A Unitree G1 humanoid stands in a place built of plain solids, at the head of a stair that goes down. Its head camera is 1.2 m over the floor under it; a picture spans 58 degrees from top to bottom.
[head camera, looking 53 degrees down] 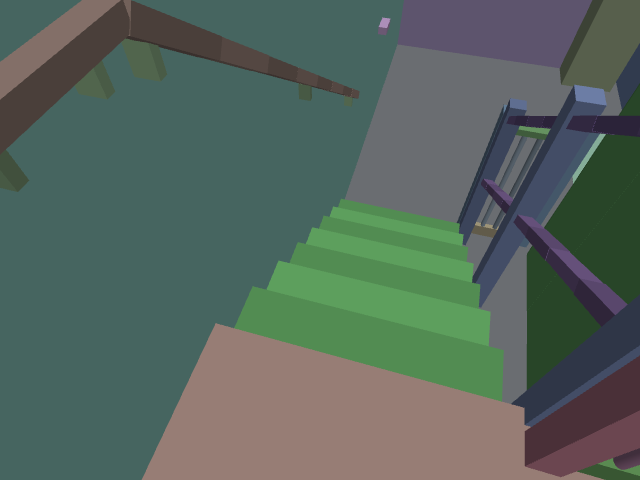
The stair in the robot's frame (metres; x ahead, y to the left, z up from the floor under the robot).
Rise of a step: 0.18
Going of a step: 0.25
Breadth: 0.90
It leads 16 degrees to the right of straight ahead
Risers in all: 8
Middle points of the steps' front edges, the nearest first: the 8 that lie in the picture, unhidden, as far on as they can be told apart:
0.46 -0.11 0.00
0.70 -0.18 -0.18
0.94 -0.25 -0.36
1.17 -0.32 -0.54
1.41 -0.39 -0.72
1.65 -0.45 -0.89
1.88 -0.52 -1.07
2.12 -0.59 -1.25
